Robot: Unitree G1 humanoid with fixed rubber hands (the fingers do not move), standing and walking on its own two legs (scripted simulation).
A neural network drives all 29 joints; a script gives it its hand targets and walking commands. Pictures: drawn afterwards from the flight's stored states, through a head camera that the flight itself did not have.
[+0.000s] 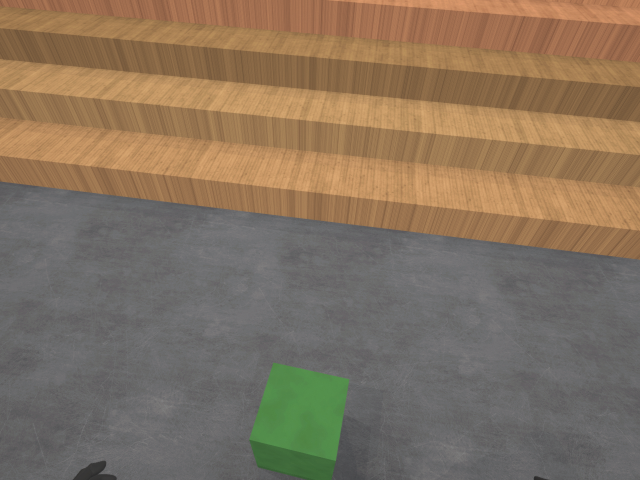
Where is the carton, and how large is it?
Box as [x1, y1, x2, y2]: [249, 363, 348, 479]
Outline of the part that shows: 273,363 249,439 257,465 259,467 306,479 331,479 335,462 348,379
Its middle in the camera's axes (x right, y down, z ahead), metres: -0.05 +0.51 +1.07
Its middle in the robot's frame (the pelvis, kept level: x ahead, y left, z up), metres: +0.42 +0.04 -0.66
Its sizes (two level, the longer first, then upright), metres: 0.210 0.200 0.250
